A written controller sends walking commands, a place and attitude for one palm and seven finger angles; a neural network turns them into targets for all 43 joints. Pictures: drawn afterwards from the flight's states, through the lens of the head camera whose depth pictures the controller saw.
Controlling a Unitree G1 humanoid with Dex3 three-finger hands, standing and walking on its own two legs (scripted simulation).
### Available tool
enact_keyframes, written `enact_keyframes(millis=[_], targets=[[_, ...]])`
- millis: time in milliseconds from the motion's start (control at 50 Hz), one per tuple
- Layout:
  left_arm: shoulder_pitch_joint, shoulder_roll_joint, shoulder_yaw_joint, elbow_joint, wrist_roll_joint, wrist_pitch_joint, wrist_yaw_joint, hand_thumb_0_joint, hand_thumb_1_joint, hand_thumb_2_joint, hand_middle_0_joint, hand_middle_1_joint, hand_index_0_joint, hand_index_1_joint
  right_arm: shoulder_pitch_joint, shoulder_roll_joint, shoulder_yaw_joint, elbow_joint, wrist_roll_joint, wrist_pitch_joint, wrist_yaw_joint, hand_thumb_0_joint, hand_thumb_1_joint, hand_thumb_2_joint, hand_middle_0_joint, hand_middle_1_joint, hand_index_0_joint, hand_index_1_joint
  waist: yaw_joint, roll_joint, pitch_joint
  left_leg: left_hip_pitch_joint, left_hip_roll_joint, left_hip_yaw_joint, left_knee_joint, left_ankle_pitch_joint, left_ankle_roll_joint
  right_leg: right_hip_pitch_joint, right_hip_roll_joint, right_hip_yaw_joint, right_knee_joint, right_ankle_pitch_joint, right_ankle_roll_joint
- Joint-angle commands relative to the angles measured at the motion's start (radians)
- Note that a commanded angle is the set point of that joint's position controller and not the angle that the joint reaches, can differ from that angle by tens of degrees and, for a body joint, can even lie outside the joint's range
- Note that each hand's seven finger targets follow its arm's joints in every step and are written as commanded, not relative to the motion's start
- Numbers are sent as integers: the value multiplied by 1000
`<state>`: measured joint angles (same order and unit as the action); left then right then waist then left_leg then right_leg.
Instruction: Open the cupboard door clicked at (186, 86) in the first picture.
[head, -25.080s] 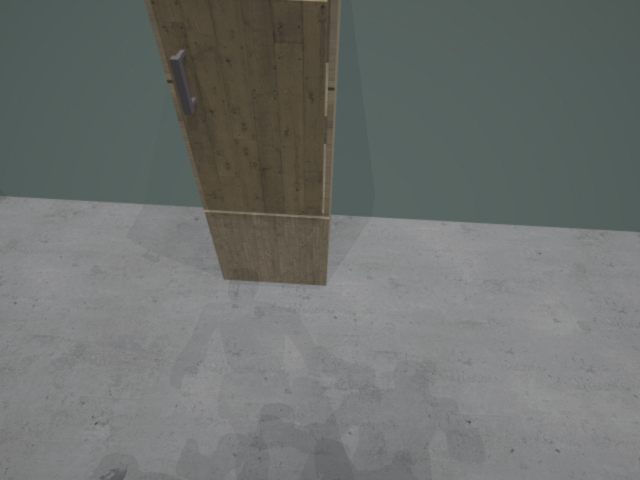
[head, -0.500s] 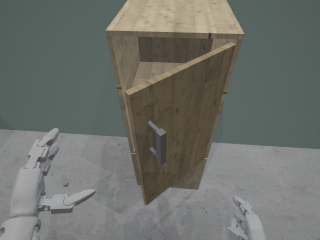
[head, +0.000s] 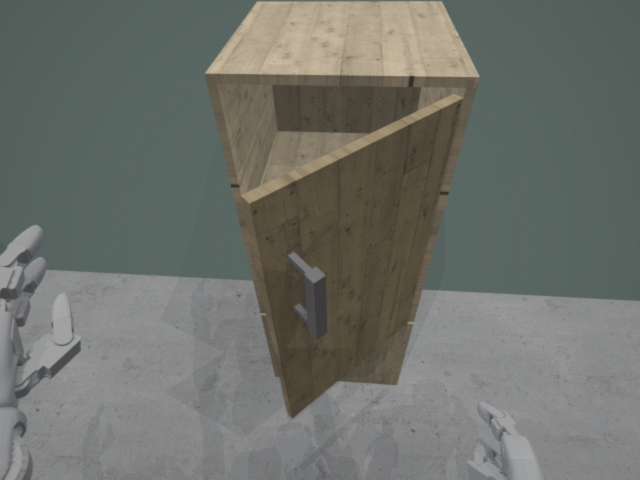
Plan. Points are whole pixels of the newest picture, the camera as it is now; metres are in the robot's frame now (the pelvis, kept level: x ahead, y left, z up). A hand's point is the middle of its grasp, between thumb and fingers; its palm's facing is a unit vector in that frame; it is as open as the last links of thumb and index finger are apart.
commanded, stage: draw the hand back to the body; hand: left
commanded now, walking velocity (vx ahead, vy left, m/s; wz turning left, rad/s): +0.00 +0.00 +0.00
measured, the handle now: (307, 296) +0.34 +0.07 +0.05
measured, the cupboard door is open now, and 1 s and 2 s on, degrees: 44 44 44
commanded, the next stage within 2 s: step back with the hand held close in 0.24 s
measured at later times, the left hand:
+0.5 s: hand (77, 344) +0.18 +0.25 +0.16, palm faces +0.42 -0.79 -0.45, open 7.4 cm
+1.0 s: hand out of the picture +0.09 +0.29 +0.15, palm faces +0.41 -0.76 -0.51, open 7.4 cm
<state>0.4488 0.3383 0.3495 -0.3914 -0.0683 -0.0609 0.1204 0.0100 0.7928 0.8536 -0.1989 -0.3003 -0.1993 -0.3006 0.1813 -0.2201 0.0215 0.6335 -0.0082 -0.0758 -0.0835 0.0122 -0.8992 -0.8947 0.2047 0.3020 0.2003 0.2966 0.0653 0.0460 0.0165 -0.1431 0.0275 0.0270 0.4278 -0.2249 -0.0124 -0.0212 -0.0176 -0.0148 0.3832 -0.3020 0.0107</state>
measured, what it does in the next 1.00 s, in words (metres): shifts its weight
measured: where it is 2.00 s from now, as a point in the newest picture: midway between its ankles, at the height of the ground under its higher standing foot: outside the picture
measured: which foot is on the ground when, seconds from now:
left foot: down 0.00-1.00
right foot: down 0.00-1.00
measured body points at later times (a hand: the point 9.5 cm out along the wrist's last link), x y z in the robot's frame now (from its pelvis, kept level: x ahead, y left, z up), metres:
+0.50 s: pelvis -0.01 -0.01 +0.00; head -0.01 -0.03 +0.45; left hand +0.16 +0.29 +0.18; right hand +0.18 -0.24 -0.09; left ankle +0.01 +0.13 -0.74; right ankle -0.06 -0.12 -0.74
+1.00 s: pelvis -0.10 +0.02 -0.01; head -0.08 +0.03 +0.44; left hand +0.07 +0.32 +0.18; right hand +0.07 -0.21 -0.09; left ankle +0.01 +0.13 -0.74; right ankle -0.06 -0.12 -0.74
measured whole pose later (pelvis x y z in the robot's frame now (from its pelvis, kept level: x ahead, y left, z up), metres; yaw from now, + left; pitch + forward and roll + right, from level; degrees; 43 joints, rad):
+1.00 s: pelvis -0.10 +0.02 -0.01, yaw +2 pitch -1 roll -3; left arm 0.55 0.43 0.43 -0.53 -0.03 -0.19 0.14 0.01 0.89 0.90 -0.21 -0.30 -0.21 -0.30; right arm 0.21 -0.21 0.00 0.54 0.01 -0.05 -0.08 0.01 -0.90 -0.89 0.20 0.30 0.20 0.30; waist -0.01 0.03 0.07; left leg -0.42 0.03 0.00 0.55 -0.14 0.02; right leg -0.30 0.01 0.00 0.53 -0.25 0.03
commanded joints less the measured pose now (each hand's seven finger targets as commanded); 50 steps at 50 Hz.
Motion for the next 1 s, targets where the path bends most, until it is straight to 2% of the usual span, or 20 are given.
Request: enact_keyframes(millis=[0, 160, 240, 320, 340, 360, 380, 440, 500, 520, 580, 620, 660, 720, 800, 820, 880, 900, 920, 980], targets=[[-74, 196, 109, -204, 5, -73, 15, 0, 900, 900, -200, -300, -200, -300, -136, -108, -45, -163, 1, -55, -16, 0, -900, -900, 200, 300, 200, 300, 8, 3, -81, 117, -14, 18, -37, 245, 34, -96, 22, -25, -69, 311, -13], [-76, 189, 108, -215, 1, -87, 15, 0, 900, 900, -200, -300, -200, -300, -138, -99, -45, -157, 2, -66, -21, 0, -900, -900, 200, 300, 200, 300, 4, 34, -70, 126, -17, 22, -39, 224, 32, -107, 20, -22, -79, 297, -11], [-68, 181, 104, -189, -3, -88, 12, 0, 900, 900, -200, -300, -200, -300, -138, -99, -46, -154, 2, -69, -22, 0, -900, -900, 200, 300, 200, 300, 4, -5, -54, 121, -16, 21, -43, 212, 36, -112, 21, -22, -86, 288, -7], [-70, 175, 99, -182, -1, -90, 9, 0, 900, 900, -200, -300, -200, -300, -139, -100, -48, -150, 1, -68, -21, 0, -900, -900, 200, 300, 200, 300, 3, 0, -60, 128, -17, 28, -39, 230, 38, -106, 20, -17, -89, 316, -6], [-126, 192, 97, -262, 0, -99, 9, 0, 900, 900, -200, -300, -200, -300, -150, -100, -46, -158, 2, -74, -21, 0, -900, -900, 200, 300, 200, 300, 5, 22, -84, 139, -21, 24, -36, 227, 39, -102, 17, -14, -88, 316, -6], [-183, 324, 220, -290, 7, -134, 15, 0, 900, 900, -200, -300, -200, -300, -124, -123, -45, -180, 8, -49, -17, 0, -900, -900, 200, 300, 200, 300, -42, -11, 2, 81, 0, 9, 19, 217, 51, -216, -26, 36, -142, 388, 2], [-64, 246, 165, -190, 8, -130, 3, 0, 900, 900, -200, -300, -200, -300, -131, -108, -47, -161, 4, -28, -16, 0, -900, -900, 200, 300, 200, 300, -46, -70, -11, 69, -2, 2, 46, 230, 50, -207, -47, 27, -129, 446, 3], [43, 202, 131, -200, 13, -127, -7, 0, 900, 900, -200, -300, -200, -300, -118, -116, -61, -195, 9, 11, -10, 0, -900, -900, 200, 300, 200, 300, -49, -36, -97, 82, 11, 15, 56, 360, 45, -165, -51, 10, -63, 563, 11], [82, 228, 154, -230, 11, -123, 2, 0, 900, 900, -200, -300, -200, -300, -114, -119, -68, -212, 14, 36, -14, 0, -900, -900, 200, 300, 200, 300, -48, -6, -156, 96, 28, 13, 53, 463, 41, -148, -44, 0, -29, 580, 14], [91, 229, 158, -240, 10, -120, 4, 0, 900, 900, -200, -300, -200, -300, -111, -116, -69, -222, 17, 44, -13, 0, -900, -900, 200, 300, 200, 300, -49, -22, -171, 93, 35, 11, 51, 477, 39, -147, -40, 0, -17, 569, 14], [97, 258, 183, -278, 9, -118, 13, 0, 900, 900, -200, -300, -200, -300, -115, -113, -74, -242, 22, 57, -15, 0, -900, -900, 200, 300, 200, 300, -50, -53, -183, 76, 42, 12, 54, 475, 36, -156, -35, 3, 1, 564, 17], [108, 269, 193, -306, 8, -121, 21, 0, 900, 900, -200, -300, -200, -300, -112, -112, -75, -250, 23, 61, -19, 0, -900, -900, 200, 300, 200, 300, -49, -20, -201, 59, 47, 8, 51, 480, 35, -140, -35, 4, 22, 554, 15], [110, 266, 190, -313, 7, -121, 26, 0, 900, 900, -200, -300, -200, -300, -110, -115, -77, -258, 26, 59, -17, 0, -900, -900, 200, 300, 200, 300, -50, -17, -178, 27, 50, 0, 40, 429, 32, -163, -29, 5, 21, 478, 16], [121, 265, 194, -327, 9, -135, 35, 0, 900, 900, -200, -300, -200, -300, -106, -117, -76, -259, 23, 49, -18, 0, -900, -900, 200, 300, 200, 300, -51, 51, -148, -43, 58, -22, 1, 293, 34, -175, -18, 9, 23, 321, 13], [130, 268, 212, -329, 16, -162, 44, 0, 900, 900, -200, -300, -200, -300, -104, -129, -78, -258, 21, 24, -18, 0, -900, -900, 200, 300, 200, 300, -54, 71, -89, -208, 73, -75, -86, -72, 47, -160, 7, 17, 32, 93, 7], [120, 249, 197, -331, 19, -170, 45, 0, 900, 900, -200, -300, -200, -300, -95, -129, -74, -260, 23, 16, -15, 0, -900, -900, 200, 300, 200, 300, -59, 73, -71, -254, 81, -88, -103, -164, 52, -156, 10, 18, 46, 42, 7], [110, 239, 210, -329, 33, -190, 50, 0, 900, 900, -200, -300, -200, -300, -84, -139, -78, -258, 18, -12, -14, 0, -900, -900, 200, 300, 200, 300, -59, 120, -54, -401, 108, -124, -151, -347, 72, -98, 37, 13, 119, -36, 9], [97, 251, 219, -341, 38, -196, 50, 0, 900, 900, -200, -300, -200, -300, -89, -144, -82, -257, 17, -22, -16, 0, -900, -900, 200, 300, 200, 300, -56, 140, -58, -436, 114, -141, -166, -387, 77, -74, 48, 11, 139, -44, 9], [96, 242, 217, -335, 39, -200, 51, 0, 900, 900, -200, -300, -200, -300, -81, -137, -80, -253, 16, -30, -15, 0, -900, -900, 200, 300, 200, 300, -56, 124, -57, -459, 116, -145, -167, -406, 78, -69, 49, 11, 156, -59, 5], [98, 247, 219, -366, 38, -214, 54, 0, 900, 900, -200, -300, -200, -300, -62, -127, -84, -239, 15, -54, -9, 0, -900, -900, 200, 300, 200, 300, -61, 70, -84, -359, 66, -105, -63, -343, 55, -181, 23, 55, 73, -103, -19]])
